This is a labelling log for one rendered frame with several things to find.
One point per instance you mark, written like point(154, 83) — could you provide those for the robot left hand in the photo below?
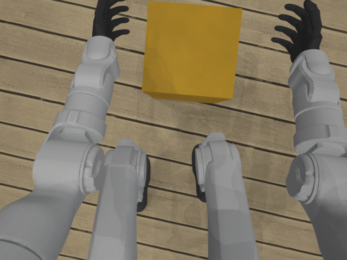
point(102, 23)

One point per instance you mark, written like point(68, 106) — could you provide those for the robot right shin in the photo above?
point(233, 150)

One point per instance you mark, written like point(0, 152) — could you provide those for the right robot upper arm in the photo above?
point(319, 183)

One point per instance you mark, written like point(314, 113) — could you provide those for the left robot upper arm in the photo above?
point(36, 226)

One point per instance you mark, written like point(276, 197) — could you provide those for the carton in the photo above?
point(191, 52)

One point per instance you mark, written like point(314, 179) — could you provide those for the robot right forearm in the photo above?
point(316, 103)

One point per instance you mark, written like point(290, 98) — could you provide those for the robot left forearm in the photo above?
point(83, 116)

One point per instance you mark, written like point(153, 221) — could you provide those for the left robot thigh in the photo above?
point(114, 234)

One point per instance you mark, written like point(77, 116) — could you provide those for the robot right hand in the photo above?
point(308, 34)

